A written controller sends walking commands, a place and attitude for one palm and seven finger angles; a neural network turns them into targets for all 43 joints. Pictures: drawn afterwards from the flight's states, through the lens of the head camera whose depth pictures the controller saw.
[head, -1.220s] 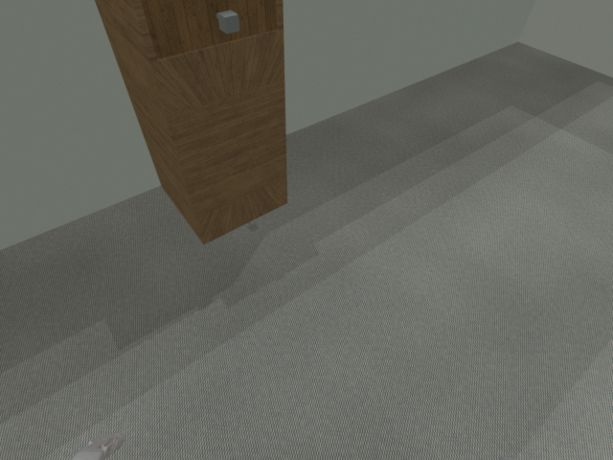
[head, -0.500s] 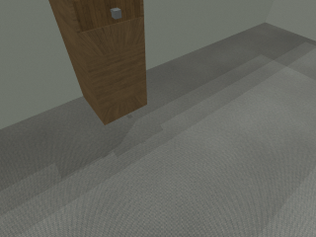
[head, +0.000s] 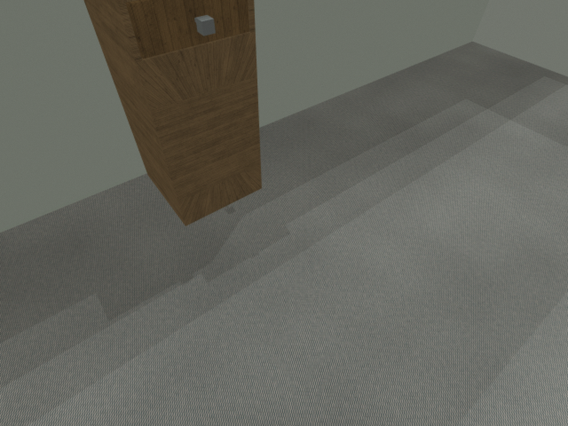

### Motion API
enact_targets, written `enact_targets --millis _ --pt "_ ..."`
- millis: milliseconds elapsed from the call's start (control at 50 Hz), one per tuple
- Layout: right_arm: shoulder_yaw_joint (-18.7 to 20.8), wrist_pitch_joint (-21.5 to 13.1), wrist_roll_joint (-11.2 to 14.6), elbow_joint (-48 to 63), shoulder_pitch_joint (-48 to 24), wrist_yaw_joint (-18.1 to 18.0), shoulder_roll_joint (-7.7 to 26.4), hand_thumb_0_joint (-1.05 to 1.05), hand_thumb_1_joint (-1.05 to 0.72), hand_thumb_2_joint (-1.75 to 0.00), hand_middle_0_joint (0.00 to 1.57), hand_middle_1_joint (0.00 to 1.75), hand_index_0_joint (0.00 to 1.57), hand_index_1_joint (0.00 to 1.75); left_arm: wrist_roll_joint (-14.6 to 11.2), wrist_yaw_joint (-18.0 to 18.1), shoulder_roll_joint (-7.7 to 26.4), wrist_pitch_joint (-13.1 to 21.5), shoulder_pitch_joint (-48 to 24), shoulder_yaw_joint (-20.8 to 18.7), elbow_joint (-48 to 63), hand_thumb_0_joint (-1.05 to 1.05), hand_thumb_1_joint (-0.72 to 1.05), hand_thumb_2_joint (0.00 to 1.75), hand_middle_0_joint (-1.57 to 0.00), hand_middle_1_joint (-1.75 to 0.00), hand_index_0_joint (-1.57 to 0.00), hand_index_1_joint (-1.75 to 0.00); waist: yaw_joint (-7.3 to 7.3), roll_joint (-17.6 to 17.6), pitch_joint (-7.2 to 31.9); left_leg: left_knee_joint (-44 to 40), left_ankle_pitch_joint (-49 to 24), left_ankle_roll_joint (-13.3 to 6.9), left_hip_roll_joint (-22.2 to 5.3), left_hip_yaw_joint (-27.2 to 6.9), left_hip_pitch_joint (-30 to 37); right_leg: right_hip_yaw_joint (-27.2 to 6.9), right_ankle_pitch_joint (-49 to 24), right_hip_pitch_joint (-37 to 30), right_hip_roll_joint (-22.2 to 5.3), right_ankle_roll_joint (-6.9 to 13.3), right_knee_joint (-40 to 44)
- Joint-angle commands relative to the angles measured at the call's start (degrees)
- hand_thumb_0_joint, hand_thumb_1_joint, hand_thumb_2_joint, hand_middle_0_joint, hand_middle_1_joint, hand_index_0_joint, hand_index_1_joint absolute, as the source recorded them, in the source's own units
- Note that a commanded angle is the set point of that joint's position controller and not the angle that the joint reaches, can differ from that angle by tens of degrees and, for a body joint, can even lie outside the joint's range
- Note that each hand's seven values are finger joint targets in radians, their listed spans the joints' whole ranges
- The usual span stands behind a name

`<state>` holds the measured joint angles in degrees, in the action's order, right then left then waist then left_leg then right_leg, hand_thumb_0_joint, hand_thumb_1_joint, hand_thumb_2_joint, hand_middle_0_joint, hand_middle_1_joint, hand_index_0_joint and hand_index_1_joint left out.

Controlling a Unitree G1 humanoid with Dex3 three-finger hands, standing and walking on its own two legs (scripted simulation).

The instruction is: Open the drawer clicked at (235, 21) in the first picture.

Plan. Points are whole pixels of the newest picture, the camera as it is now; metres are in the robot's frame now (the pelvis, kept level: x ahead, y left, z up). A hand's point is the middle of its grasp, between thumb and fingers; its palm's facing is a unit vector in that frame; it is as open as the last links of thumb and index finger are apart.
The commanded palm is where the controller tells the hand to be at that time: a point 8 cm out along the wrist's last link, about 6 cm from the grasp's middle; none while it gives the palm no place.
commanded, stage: look at it before walking up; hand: left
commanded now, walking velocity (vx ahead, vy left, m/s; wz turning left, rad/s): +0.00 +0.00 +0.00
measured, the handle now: (202, 23) +1.18 +0.32 +0.08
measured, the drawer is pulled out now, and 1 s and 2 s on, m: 0.00 0.00 0.00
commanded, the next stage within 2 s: walk to a spot facing it in 0.22 s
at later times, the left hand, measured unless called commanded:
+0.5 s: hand out of the picture +0.07 +0.23 -0.17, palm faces -0.06 -0.95 -0.29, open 7.4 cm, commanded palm none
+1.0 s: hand out of the picture +0.15 +0.14 -0.17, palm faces -0.22 -0.96 -0.17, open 7.4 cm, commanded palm none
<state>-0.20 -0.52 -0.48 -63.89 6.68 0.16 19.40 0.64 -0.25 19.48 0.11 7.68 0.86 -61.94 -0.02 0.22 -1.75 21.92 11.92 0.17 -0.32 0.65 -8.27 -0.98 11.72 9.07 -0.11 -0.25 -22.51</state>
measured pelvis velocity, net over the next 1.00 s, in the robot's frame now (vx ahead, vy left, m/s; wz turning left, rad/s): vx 0.15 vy -0.04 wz -0.32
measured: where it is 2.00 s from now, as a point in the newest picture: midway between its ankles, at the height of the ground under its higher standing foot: (329, 340)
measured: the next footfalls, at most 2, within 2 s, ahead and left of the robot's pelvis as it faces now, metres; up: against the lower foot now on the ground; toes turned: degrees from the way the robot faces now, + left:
left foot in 1.16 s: +0.40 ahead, +0.05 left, +0.00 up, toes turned -16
right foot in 1.78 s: +0.50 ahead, -0.26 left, +0.00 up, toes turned -52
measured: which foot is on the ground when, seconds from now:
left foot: down 0.00-0.68, up 0.70-1.00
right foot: down 0.00-1.00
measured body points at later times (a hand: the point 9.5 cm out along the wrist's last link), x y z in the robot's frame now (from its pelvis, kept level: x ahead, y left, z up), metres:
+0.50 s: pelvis +0.02 +0.00 -0.01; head +0.02 +0.00 +0.44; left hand +0.07 +0.28 -0.15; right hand +0.08 -0.28 -0.14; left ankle +0.00 +0.12 -0.75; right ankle +0.01 -0.12 -0.74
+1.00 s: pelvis +0.15 -0.04 +0.00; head +0.17 -0.04 +0.45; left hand +0.16 +0.19 -0.15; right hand +0.19 -0.30 -0.14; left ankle +0.29 +0.08 -0.68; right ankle +0.06 -0.12 -0.75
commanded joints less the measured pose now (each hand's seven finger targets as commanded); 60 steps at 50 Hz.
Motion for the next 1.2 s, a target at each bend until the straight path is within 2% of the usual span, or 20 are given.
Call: enact_targets --millis 0,300,360,400,460,500,560,620,640,660,680,760,820,940,1040,1100,1120,1140,1160,1180 --pt "2.3 -1.4 0.0 3.6 -2.6 -0.8 11.6 0.00 -0.90 -0.90 0.20 0.30 0.20 0.30 0.0 0.9 11.8 1.4 -2.6 -2.7 3.5 0.00 0.90 0.90 -0.20 -0.30 -0.20 -0.30 -0.01 0.4 3.1 -4.1 -5.1 -1.8 -6.5 -5.6 0.8 -5.9 -4.4 0.4 -6.6 1.9 4.5" --pt "2.3 -1.5 0.0 3.4 -3.2 -1.0 11.8 0.00 -0.90 -0.90 0.20 0.30 0.20 0.30 0.0 1.0 11.8 1.5 -2.0 -2.6 3.0 0.00 0.90 0.90 -0.20 -0.30 -0.20 -0.30 0.13 0.2 3.8 -3.9 -8.6 -1.8 -6.8 -5.3 2.3 -5.6 -9.1 -0.5 -6.7 1.8 4.0" --pt "1.1 -0.3 -0.5 2.3 1.8 -0.8 5.0 0.00 -0.90 -0.90 0.20 0.30 0.20 0.30 0.1 0.9 5.3 -0.2 2.5 -1.6 1.9 0.00 0.90 0.90 -0.20 -0.30 -0.20 -0.30 -0.07 0.5 4.4 -1.3 1.4 -0.6 -6.7 -2.6 3.1 -6.6 1.2 1.8 -5.4 1.5 2.5" --pt "1.7 0.1 -0.8 2.9 2.8 -0.8 5.7 0.00 -0.90 -0.90 0.20 0.30 0.20 0.30 0.4 0.2 5.3 -1.0 3.1 -2.1 3.0 0.00 0.90 0.90 -0.20 -0.30 -0.20 -0.30 -0.11 -0.5 0.5 -2.4 12.1 -1.3 -7.5 -3.1 0.8 -7.1 11.4 6.4 -3.7 1.9 1.8" --pt "3.4 0.2 -0.8 4.6 4.8 -0.9 8.5 0.00 -0.90 -0.90 0.20 0.30 0.20 0.30 0.7 -0.7 4.8 -1.2 3.9 -3.0 5.6 0.00 0.90 0.90 -0.20 -0.30 -0.20 -0.30 -0.70 -5.0 -4.3 -6.1 23.9 -4.2 -11.9 -8.2 0.8 -4.7 16.4 15.2 0.2 1.9 -6.5" --pt "4.7 -0.6 -0.5 5.2 7.0 -1.1 10.0 0.00 -0.90 -0.90 0.20 0.30 0.20 0.30 0.6 -1.2 2.4 -0.8 2.6 -3.5 7.8 0.00 0.90 0.90 -0.20 -0.30 -0.20 -0.30 -1.76 -11.1 -5.2 -10.6 20.7 -9.0 -20.1 -13.7 4.0 1.8 14.8 21.5 1.0 0.6 -20.9" --pt "5.0 -1.6 -0.8 5.8 8.0 -1.2 8.1 0.00 -0.90 -0.90 0.20 0.30 0.20 0.30 0.5 -1.9 0.9 0.0 1.3 -4.1 9.9 0.00 0.90 0.90 -0.20 -0.30 -0.20 -0.30 -1.60 -8.1 -4.3 -6.5 4.5 -10.2 -22.4 -8.9 6.2 1.3 18.2 22.7 -3.5 0.4 -22.8" --pt "4.7 -1.5 -1.0 7.3 3.4 -1.0 6.2 0.00 -0.90 -0.90 0.20 0.30 0.20 0.30 0.8 -2.1 -0.8 0.7 15.4 -4.9 5.7 0.00 0.90 0.90 -0.20 -0.30 -0.20 -0.30 5.52 -2.4 -0.1 12.0 2.6 -3.6 -14.7 4.5 -6.6 6.4 5.0 -1.0 -0.3 1.0 -7.8" --pt "3.9 -1.5 -0.2 9.1 2.7 -0.5 2.3 0.00 -0.90 -0.90 0.20 0.30 0.20 0.30 1.3 -1.4 4.8 1.6 23.1 -6.1 3.5 0.00 0.90 0.90 -0.20 -0.30 -0.20 -0.30 8.34 14.1 1.9 30.4 10.9 -0.1 -8.2 10.5 -19.5 -9.3 9.3 -11.3 -9.0 4.1 2.5" --pt "3.0 -1.8 -0.3 12.8 -1.3 0.0 -0.8 0.00 -0.90 -0.90 0.20 0.30 0.20 0.30 0.6 -0.2 9.5 2.1 27.4 -6.9 2.7 0.00 0.90 0.90 -0.20 -0.30 -0.20 -0.30 9.06 24.8 0.1 44.3 23.2 1.7 -2.2 8.5 -32.6 -33.9 5.0 -12.5 -20.9 9.6 10.8" --pt "3.5 -2.1 -0.6 13.3 -2.6 -0.1 1.0 0.00 -0.90 -0.90 0.20 0.30 0.20 0.30 0.0 0.7 8.4 2.2 27.4 -6.8 3.3 0.00 0.90 0.90 -0.20 -0.30 -0.20 -0.30 8.53 15.5 0.8 47.1 19.9 0.8 -4.2 1.5 -34.2 -34.7 3.5 -13.6 -21.4 12.4 11.0" --pt "4.0 -2.1 -0.9 11.0 -0.7 0.3 -0.8 0.00 -0.90 -0.90 0.20 0.30 0.20 0.30 0.4 0.8 1.9 3.2 17.7 -5.4 5.9 0.00 0.90 0.90 -0.20 -0.30 -0.20 -0.30 2.78 1.8 -3.4 45.5 7.1 1.9 -8.1 0.0 -30.1 -23.5 0.7 -2.1 -16.4 12.4 10.4" --pt "4.1 -1.3 -0.8 10.8 1.5 0.6 -2.8 0.00 -0.90 -0.90 0.20 0.30 0.20 0.30 0.6 0.8 1.5 4.1 17.9 -5.4 5.5 0.00 0.90 0.90 -0.20 -0.30 -0.20 -0.30 0.88 1.9 -1.9 42.2 3.3 3.4 -7.8 1.1 -29.8 -16.6 -7.5 -2.0 -13.6 11.6 9.7" --pt "4.2 -1.6 -0.6 14.4 -4.1 1.2 -4.2 0.00 -0.90 -0.90 0.20 0.30 0.20 0.30 0.7 1.2 -0.2 4.3 20.1 -5.3 3.9 0.00 0.90 0.90 -0.20 -0.30 -0.20 -0.30 2.34 6.5 -3.2 32.3 -1.8 3.8 -7.0 2.2 -31.5 -14.5 -10.7 -4.1 -11.2 10.7 9.6" --pt "4.0 -2.7 -0.2 16.0 -6.1 1.3 -5.0 0.00 -0.90 -0.90 0.20 0.30 0.20 0.30 1.1 1.5 0.7 3.7 18.5 -5.9 4.5 0.00 0.90 0.90 -0.20 -0.30 -0.20 -0.30 2.89 8.6 -3.1 18.6 0.6 2.1 -4.2 3.8 -20.4 -14.2 -16.3 -2.3 -10.8 9.3 5.8" --pt "5.2 -3.7 -0.4 11.2 10.3 -0.4 -0.9 0.00 -0.90 -0.90 0.20 0.30 0.20 0.30 0.6 1.3 0.8 3.6 14.5 -6.7 5.7 0.00 0.90 0.90 -0.20 -0.30 -0.20 -0.30 -4.49 3.8 3.5 7.0 -1.9 0.7 -3.2 3.0 4.8 -11.3 -19.8 5.6 -6.1 6.4 -11.0" --pt "6.6 -4.0 -1.3 9.0 19.0 -1.1 5.3 0.00 -0.90 -0.90 0.20 0.30 0.20 0.30 -0.1 0.7 -1.9 3.4 16.3 -6.6 6.3 0.00 0.90 0.90 -0.20 -0.30 -0.20 -0.30 -7.15 -8.1 11.2 4.4 1.3 -1.6 -14.1 -8.1 18.5 -5.8 -6.4 13.4 -0.3 4.1 -26.8" --pt "7.3 -4.0 -1.4 8.2 23.3 -1.1 9.5 0.00 -0.90 -0.90 0.20 0.30 0.20 0.30 -0.4 0.1 -5.1 3.4 18.6 -6.0 7.2 0.00 0.90 0.90 -0.20 -0.30 -0.20 -0.30 -6.16 -22.3 14.7 -3.5 1.6 -6.2 -29.1 -28.2 23.7 -0.2 21.7 25.4 5.0 1.5 -45.3" --pt "6.5 -3.2 -0.9 9.1 20.8 -1.2 8.4 0.00 -0.90 -0.90 0.20 0.30 0.20 0.30 0.1 0.1 -3.5 3.3 15.0 -6.0 8.2 0.00 0.90 0.90 -0.20 -0.30 -0.20 -0.30 -6.02 -15.7 10.2 -7.0 7.1 -8.3 -30.2 -30.4 16.0 -3.9 20.4 26.6 0.9 2.2 -51.1" --pt "5.8 -3.4 -1.2 9.8 15.7 -1.1 4.2 0.00 -0.90 -0.90 0.20 0.30 0.20 0.30 0.4 0.0 -3.5 2.9 13.2 -6.4 8.2 0.00 0.90 0.90 -0.20 -0.30 -0.20 -0.30 -3.90 -11.3 5.3 -9.9 14.5 -7.9 -28.5 -25.5 8.8 -3.0 16.1 28.0 -1.1 1.9 -54.9"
